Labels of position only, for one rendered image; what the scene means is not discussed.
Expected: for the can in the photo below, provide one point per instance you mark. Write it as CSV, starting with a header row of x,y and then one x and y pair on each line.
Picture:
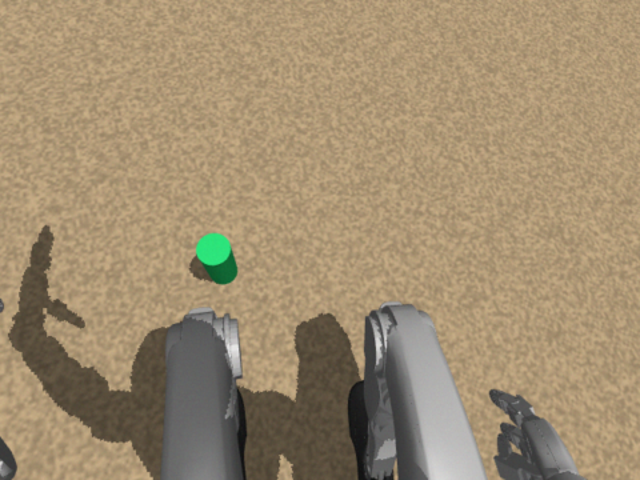
x,y
215,253

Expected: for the right robot hand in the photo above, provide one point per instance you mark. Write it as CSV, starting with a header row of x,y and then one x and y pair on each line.
x,y
543,452

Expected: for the left robot arm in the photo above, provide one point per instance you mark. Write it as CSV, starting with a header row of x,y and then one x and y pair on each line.
x,y
8,465

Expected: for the right robot foot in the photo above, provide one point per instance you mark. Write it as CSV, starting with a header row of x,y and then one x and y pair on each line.
x,y
358,427

